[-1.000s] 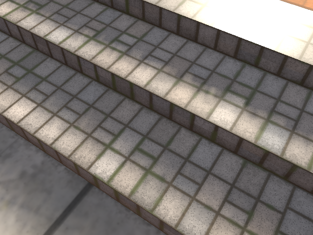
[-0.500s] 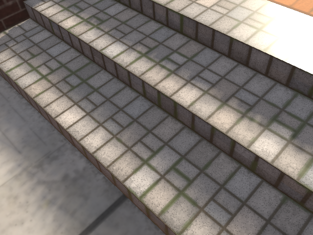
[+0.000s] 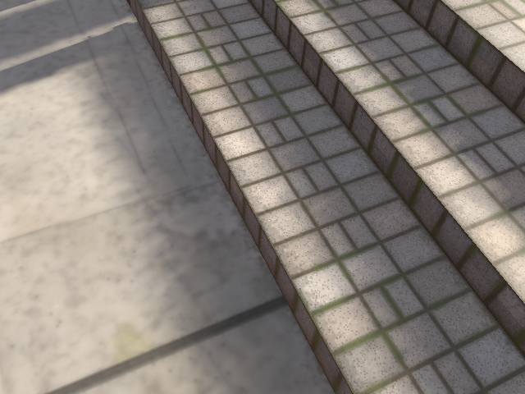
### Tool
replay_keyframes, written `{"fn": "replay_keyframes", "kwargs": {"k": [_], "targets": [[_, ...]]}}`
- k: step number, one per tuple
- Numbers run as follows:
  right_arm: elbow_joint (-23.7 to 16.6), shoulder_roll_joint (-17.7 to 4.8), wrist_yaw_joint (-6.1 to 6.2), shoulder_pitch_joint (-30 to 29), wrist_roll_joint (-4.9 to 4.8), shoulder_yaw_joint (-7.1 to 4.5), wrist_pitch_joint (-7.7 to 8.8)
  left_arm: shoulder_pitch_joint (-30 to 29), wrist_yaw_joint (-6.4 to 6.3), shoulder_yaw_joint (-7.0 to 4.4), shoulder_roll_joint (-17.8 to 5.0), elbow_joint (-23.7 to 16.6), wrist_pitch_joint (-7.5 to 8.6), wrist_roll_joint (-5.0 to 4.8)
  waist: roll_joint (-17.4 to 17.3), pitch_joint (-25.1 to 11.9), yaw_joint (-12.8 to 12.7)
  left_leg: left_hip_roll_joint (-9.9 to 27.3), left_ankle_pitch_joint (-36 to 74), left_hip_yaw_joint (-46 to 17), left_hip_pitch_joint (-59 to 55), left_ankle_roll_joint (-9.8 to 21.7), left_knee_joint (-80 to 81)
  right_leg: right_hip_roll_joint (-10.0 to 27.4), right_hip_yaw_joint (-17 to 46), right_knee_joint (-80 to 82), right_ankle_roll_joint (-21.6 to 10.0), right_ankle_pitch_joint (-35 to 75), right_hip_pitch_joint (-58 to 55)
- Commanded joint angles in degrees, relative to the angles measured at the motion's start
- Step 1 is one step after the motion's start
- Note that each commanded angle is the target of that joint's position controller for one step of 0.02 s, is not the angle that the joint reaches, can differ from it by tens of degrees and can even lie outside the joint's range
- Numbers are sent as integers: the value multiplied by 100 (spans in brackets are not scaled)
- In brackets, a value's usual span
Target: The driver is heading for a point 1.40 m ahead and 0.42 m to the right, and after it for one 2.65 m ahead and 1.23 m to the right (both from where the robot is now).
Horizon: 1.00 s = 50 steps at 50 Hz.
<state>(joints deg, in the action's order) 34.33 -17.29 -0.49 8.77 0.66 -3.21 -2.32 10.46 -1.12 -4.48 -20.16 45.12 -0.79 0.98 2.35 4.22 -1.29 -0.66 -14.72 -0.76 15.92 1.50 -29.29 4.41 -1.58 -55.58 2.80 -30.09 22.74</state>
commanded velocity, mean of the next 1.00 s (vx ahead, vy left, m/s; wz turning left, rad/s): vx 0.41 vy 0.00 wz -0.23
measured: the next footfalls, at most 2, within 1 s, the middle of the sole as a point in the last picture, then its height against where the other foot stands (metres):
right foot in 0.38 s outside the picture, level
left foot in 0.82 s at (227, 386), level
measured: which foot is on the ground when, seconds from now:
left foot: down 0.00-0.40, up 0.42-0.80, down 0.82-1.00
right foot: up 0.00-0.36, down 0.38-0.84, up 0.86-1.00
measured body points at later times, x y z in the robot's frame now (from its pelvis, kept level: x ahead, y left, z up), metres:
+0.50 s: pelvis +0.12 -0.03 +0.00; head +0.13 -0.05 +0.45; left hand +0.22 +0.26 -0.09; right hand +0.24 -0.30 -0.11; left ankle +0.04 +0.10 -0.67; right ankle +0.12 -0.12 -0.74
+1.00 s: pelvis +0.35 +0.01 +0.00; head +0.37 +0.01 +0.45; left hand +0.54 +0.25 -0.11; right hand +0.40 -0.29 -0.09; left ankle +0.41 +0.10 -0.74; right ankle +0.25 -0.10 -0.62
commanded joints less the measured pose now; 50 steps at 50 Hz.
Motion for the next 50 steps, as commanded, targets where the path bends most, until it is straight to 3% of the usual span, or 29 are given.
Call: {"fn": "replay_keyframes", "kwargs": {"k": [1,2,4,7,13,15,17,19,20,21,22,23,25,27,32,34,35,38,40,41,42,43,44,45,46,47,48,49,50], "targets": [[-17,-785,5,575,61,-188,46,57,211,-18,-315,-326,-43,58,-1174,-674,222,1233,1100,-1426,-1343,917,1466,-10,104,-257,-190,441,838],[-208,-900,55,142,-213,-249,181,49,119,-180,-727,-316,76,-196,-1375,-714,195,1181,98,-1413,-1109,1017,1597,3,170,-454,-60,730,869],[-139,-794,121,211,-172,-203,345,-31,67,-141,-621,-340,239,-204,-1365,-534,253,1205,-1001,-1618,-1069,1072,2005,33,232,132,-32,1147,930],[39,-826,151,409,-124,-216,494,-279,58,-41,-335,-426,465,-179,-974,-321,354,1361,-940,-1764,-1232,1114,2102,29,254,1124,-105,1302,958],[247,-1038,28,537,-203,-265,554,-302,157,18,-295,-477,596,-236,-891,-99,443,1399,-1090,-1755,-735,1165,2081,-47,154,2128,-214,1466,390],[304,-1006,3,520,-204,-254,542,-197,186,50,-266,-467,615,-265,-825,-136,393,1408,-1045,-1610,-707,1107,1987,-67,72,2324,-315,1660,144],[345,-921,-44,420,-185,-237,565,39,198,43,-304,-410,574,-207,-699,-249,200,1240,-987,-1231,-357,943,1651,-211,-93,2578,-411,1920,-602],[395,-580,-66,420,-101,-126,598,730,147,-18,-429,-271,524,-255,-590,-440,-138,921,-462,-789,26,646,840,-265,91,2741,-610,1701,-1529],[248,-269,-54,273,-28,-29,658,1143,93,-116,-838,-251,511,-233,210,-563,-246,351,135,-67,647,237,-612,411,1257,3200,-968,1545,-2102],[-27,-273,-11,272,-38,-27,771,1672,129,-284,-1408,-142,491,-200,1662,-767,-312,-301,-878,392,2053,-172,-2424,1354,3549,3964,-1912,890,-2932],[-59,-637,-25,151,-169,-103,840,1699,179,-187,-1046,-203,533,-176,1213,-650,-390,-124,-1786,-230,2893,-177,-3491,1607,4245,4223,-2161,142,-3103],[-60,-736,-83,102,-267,-131,901,1493,198,-122,-832,-295,557,-147,862,-418,-308,110,-1423,-372,3225,-75,-3892,1475,3852,4223,-2052,14,-2998],[-96,-613,-113,-154,-140,-107,971,1211,179,-67,-630,-442,523,-129,269,-183,-214,345,-654,-328,3276,-16,-3517,1154,3178,4318,-1841,708,-2615],[-147,-465,-128,-281,-40,-95,972,1045,107,-18,-497,-552,463,-98,240,-168,-58,375,-159,-244,2743,-158,-2841,850,2628,4428,-1688,1691,-2148],[-196,-108,-128,-837,-57,29,927,1101,-76,-114,-682,-608,376,-156,355,-183,-179,33,1091,0,1601,-503,-959,401,1685,4340,-1449,2794,-1339],[-249,-179,-133,-1065,-119,0,911,1237,-95,-153,-708,-588,351,-199,417,-150,-263,-51,1476,-78,1259,-536,-534,432,1759,4260,-1378,2733,-1180],[-258,-208,-130,-1065,-140,-10,900,1201,-83,-172,-768,-608,343,-189,460,-158,-230,-96,1600,-101,1079,-476,-446,500,1841,4180,-1354,2876,-1110],[-279,-466,-114,-946,-166,-146,887,1124,-101,-223,-714,-619,364,-285,519,-194,-44,-7,1454,-370,658,-356,-27,665,2208,3897,-1126,2719,-1309],[-164,-630,-68,-422,-169,-271,915,992,-87,-201,-531,-697,336,-257,546,-446,272,-18,1307,-208,-50,-156,310,463,2192,3251,-968,3301,-1417],[-98,-740,-27,52,-117,-349,930,995,-67,-139,-317,-749,334,-223,454,-860,539,168,1355,-229,-872,-4,468,113,1969,2392,-795,3573,-1263],[-34,-1063,27,921,-4,-407,922,1091,-59,14,124,-939,313,-71,-428,-1896,774,1227,1394,-1313,-2543,277,277,-331,1524,628,-584,2117,-399],[143,-1437,-41,1123,97,-464,851,2005,-74,141,522,-1056,341,-309,-2555,-2442,248,2411,390,-3900,-3795,1155,999,-968,993,-1204,-263,-753,1473],[102,-849,-78,1020,41,-353,837,2022,-90,9,-134,-800,298,-424,-1718,-1922,362,2294,-1212,-4085,-3268,1138,1254,-474,1151,-2126,-167,-317,2047],[96,-527,-62,803,-46,-269,814,1388,-70,-73,-409,-870,266,-391,-1056,-1187,485,2069,-1443,-3139,-2554,967,1325,-263,948,-2335,-172,209,2236],[109,-441,-57,490,-33,-215,799,1007,-74,-76,-390,-939,254,-311,-637,-774,404,1818,-803,-2456,-1822,902,1438,-72,823,-2207,-157,663,2021],[152,-331,-48,306,16,-178,796,786,-53,-80,-322,-1025,250,-240,-649,-506,319,1604,-297,-1993,-1309,909,1582,66,817,-2049,-148,951,1863],[207,-317,-20,225,73,-167,819,806,-14,-72,-208,-1043,225,-251,-822,-422,210,1468,81,-1597,-950,888,1729,180,811,-2017,-148,1133,1579],[304,-331,-8,304,114,-187,818,988,1,-36,-28,-975,180,-223,-964,-542,203,1426,452,-1360,-834,997,1806,105,588,-2621,-113,1102,1381],[443,-452,25,719,330,-135,804,643,134,35,163,-1064,51,294,-443,-525,213,1660,1439,-1143,-400,1075,1729,-268,192,-3336,-282,827,1431]]}}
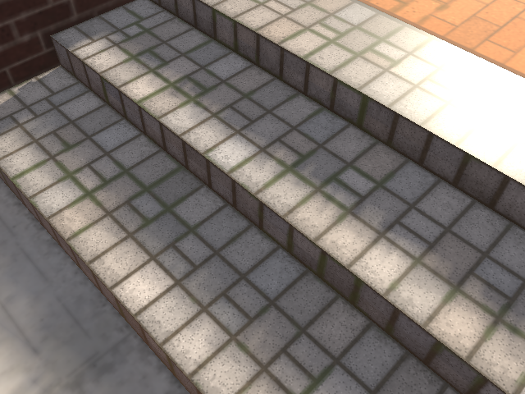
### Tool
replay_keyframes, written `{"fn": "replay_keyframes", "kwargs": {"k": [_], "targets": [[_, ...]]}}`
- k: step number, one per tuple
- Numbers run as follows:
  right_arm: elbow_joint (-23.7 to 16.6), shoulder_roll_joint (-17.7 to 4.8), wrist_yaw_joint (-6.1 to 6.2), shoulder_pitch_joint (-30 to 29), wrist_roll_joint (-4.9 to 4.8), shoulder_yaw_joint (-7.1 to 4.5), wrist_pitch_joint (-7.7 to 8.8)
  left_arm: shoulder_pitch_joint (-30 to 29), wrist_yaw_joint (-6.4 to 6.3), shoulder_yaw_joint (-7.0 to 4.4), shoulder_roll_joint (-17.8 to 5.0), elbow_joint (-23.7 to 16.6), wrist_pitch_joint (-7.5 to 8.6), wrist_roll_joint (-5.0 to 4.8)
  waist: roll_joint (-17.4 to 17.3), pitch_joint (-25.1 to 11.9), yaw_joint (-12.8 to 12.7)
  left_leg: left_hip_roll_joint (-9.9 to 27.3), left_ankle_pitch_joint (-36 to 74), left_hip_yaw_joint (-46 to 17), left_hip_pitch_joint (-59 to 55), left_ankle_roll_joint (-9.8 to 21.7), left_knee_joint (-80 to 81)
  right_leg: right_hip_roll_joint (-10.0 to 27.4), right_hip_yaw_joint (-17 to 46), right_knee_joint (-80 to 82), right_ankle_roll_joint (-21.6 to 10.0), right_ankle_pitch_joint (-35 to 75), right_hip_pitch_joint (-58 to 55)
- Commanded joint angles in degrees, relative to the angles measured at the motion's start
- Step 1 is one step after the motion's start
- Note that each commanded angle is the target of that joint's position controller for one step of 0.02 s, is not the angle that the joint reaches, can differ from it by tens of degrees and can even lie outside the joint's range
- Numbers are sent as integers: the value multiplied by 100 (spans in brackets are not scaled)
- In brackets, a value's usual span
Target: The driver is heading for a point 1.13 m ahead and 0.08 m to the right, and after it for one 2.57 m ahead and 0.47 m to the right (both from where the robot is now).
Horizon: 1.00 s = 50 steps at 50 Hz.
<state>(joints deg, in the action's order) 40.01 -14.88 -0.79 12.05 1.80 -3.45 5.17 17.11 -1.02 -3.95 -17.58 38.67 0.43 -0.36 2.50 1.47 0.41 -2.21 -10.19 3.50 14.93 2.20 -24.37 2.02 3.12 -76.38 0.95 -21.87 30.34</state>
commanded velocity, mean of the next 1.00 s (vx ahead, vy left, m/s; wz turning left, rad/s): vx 0.48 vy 0.00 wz -0.23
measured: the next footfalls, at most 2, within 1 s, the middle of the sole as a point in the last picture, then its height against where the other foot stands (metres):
right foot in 0.38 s outside the picture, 0.12 m higher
left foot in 0.98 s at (341, 229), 0.12 m higher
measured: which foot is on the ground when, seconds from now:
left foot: down 0.00-0.40, up 0.42-0.96, down 0.98-1.00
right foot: up 0.00-0.36, down 0.38-0.98, up 1.00-1.00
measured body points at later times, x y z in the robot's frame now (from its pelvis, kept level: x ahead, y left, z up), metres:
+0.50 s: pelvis +0.26 -0.10 +0.04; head +0.29 -0.11 +0.49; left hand +0.50 +0.06 -0.06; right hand +0.25 -0.37 -0.07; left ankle +0.17 +0.08 -0.54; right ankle +0.30 -0.16 -0.61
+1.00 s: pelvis +0.62 -0.18 +0.10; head +0.62 -0.21 +0.55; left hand +0.55 +0.05 -0.03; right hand +0.81 -0.43 +0.03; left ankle +0.77 -0.17 -0.50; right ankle +0.32 -0.17 -0.55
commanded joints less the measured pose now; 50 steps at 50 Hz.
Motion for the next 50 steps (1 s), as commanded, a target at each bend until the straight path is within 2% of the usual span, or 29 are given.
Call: {"fn": "replay_keyframes", "kwargs": {"k": [1,5,10,12,15,18,19,20,21,22,24,25,26,27,29,31,32,33,34,35,37,38,42,44,46,47,48,49,50], "targets": [[-23,-841,34,580,203,-179,77,-199,122,-15,77,-540,-142,393,-690,-280,21,1939,1170,-1496,-533,1077,1146,-111,-324,-2169,-204,-262,1214],[462,-466,23,1173,152,-31,111,-1329,16,130,329,-986,-230,172,-651,86,49,2131,-1137,-1397,-1247,795,1426,-157,266,-3906,-600,-392,3745],[1006,-448,42,1649,146,64,118,-2370,-7,377,687,-1582,-243,246,-370,492,-85,2000,-1135,-488,-1117,452,1597,-218,6,-3818,-659,-532,4830],[1154,-471,229,1665,91,83,74,-2779,94,430,746,-1871,-217,303,-393,582,-123,1812,-625,-92,-925,401,2031,-28,-162,-2619,-658,-387,4374],[975,-657,279,1411,-33,76,-19,-2607,274,501,778,-1701,-234,224,-528,251,45,1585,2463,969,-737,541,2353,60,-1287,-244,-887,-582,2117],[897,-1359,267,1459,-124,-101,-141,-988,256,330,561,-1085,-214,126,-1431,-1174,-538,1945,8776,1040,-1752,574,-292,-894,-1713,976,-1168,-852,-80],[774,-1502,150,1313,-173,-164,-138,-162,240,200,221,-913,-127,140,-1521,-1805,-967,1875,8590,1112,-1560,436,-1830,-1142,-1226,2048,-1316,-627,-1334],[282,-1174,17,1107,-258,-98,-36,8,179,-63,-477,-879,-59,148,-702,-2089,-1043,1325,4864,898,564,21,-4224,-201,1386,3290,-1676,-1377,-2746],[-307,-753,-183,434,-80,-74,45,-95,116,-347,-1295,-778,-150,66,949,-2373,-790,45,-431,0,2355,-272,-6040,914,4907,5238,-1888,-790,-3216],[-407,-463,-265,664,72,-11,101,-246,90,-354,-1088,-777,-180,105,204,-2290,-534,345,-143,-976,2802,-168,-6859,1194,4972,5445,-1853,-504,-3121],[-373,-46,-148,659,48,140,62,-437,69,-133,-327,-375,6,259,-524,-548,-36,693,-16,-637,2963,-117,-6649,960,3488,5156,-1605,198,-1310],[-430,117,-52,677,128,203,-28,-538,51,-60,-50,-208,119,259,-416,-164,199,821,-253,-659,2837,-102,-6477,658,2833,5000,-1536,917,-636],[-394,161,1,803,125,209,-138,-612,75,-29,73,-132,180,273,-235,-197,303,747,-620,-653,2708,-102,-6675,541,2325,5072,-1562,1112,-409],[-508,127,-194,331,143,356,-60,-94,339,204,394,582,465,213,584,-755,115,499,-128,-1546,3714,304,-7847,525,2188,4639,-1357,391,-542],[-512,139,-97,57,100,384,-17,461,542,268,390,1091,529,538,-9,-545,188,230,784,-1725,4768,654,-7399,432,1855,4965,-816,8,-799],[-578,-199,-74,-429,-110,288,58,-172,687,126,-72,848,518,535,-4,-591,214,138,1015,-1003,4381,687,-6661,245,1034,5533,-724,222,-410],[-501,-277,-106,-450,-89,238,54,-290,670,168,-50,779,583,531,62,-648,319,134,1174,-777,4129,611,-6867,239,913,5665,-701,692,-264],[-414,-23,-28,-156,113,269,-110,-265,332,57,-186,720,604,-67,-595,-49,396,343,1003,-651,3511,101,-5161,282,641,6163,-658,2268,-316],[-463,-91,-33,-433,98,256,-173,0,161,109,-180,816,606,-74,-631,79,207,334,1005,-253,3277,-130,-4472,242,427,6277,-726,3453,-378],[-679,-155,-294,-983,-40,258,-107,425,404,170,-240,813,729,474,675,-975,-64,347,1312,-385,3726,-200,-5291,546,728,5778,-799,3607,-1465],[-491,-32,-336,-931,-67,286,-151,1841,459,177,-57,1371,724,710,429,-600,-481,-49,426,-703,6261,-2,-6739,883,942,5328,-955,3884,-3742],[-507,-25,-204,-1150,-67,280,-58,2445,485,259,194,1617,679,796,325,-283,-688,-248,-33,-1122,7578,255,-7305,1173,1213,5280,-1068,3794,-4677],[-691,268,-39,-1732,-98,479,141,2387,565,593,693,1910,487,891,268,23,-252,-230,-586,-631,8359,808,-7758,1060,534,5786,-987,2997,-4562],[-996,278,-185,-2508,-92,563,100,2466,432,639,594,1876,446,765,-70,-37,-229,-89,-364,475,6897,709,-6689,607,-61,6144,-634,3504,-3230],[-1273,304,-358,-2591,-305,662,-212,1553,597,533,-159,1440,515,660,45,-471,329,-359,420,949,1763,340,-4852,481,-879,6561,-207,6898,140],[-1144,-35,-467,-1932,-350,486,-361,1821,570,311,-919,1380,687,418,488,-493,621,-1045,82,1549,-225,-13,-5368,544,-776,6069,-161,9302,1224],[-542,-445,-414,-436,-446,229,-343,1064,585,189,-1591,1070,896,268,305,-61,1345,-1058,283,1033,-1451,-59,-4554,960,-598,5121,416,9790,1412],[127,-925,-215,1776,-404,-49,-308,287,693,-11,-2086,700,1032,189,-122,-844,2112,-757,637,330,-2982,483,-3094,1113,-546,3207,1176,10460,1561],[521,-1594,-9,2409,14,-130,-483,1345,186,32,-616,914,1031,-470,-1856,-2220,1422,1742,6637,-3054,-2866,2112,-2906,-833,-960,-1184,796,-810,222]]}}
Velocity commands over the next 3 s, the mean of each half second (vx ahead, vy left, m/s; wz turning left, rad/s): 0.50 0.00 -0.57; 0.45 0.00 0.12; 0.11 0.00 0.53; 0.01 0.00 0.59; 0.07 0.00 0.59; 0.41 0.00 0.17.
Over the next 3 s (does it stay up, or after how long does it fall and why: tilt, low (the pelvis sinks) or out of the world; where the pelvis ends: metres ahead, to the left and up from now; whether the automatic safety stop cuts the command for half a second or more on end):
stays up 0.89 -0.17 0.25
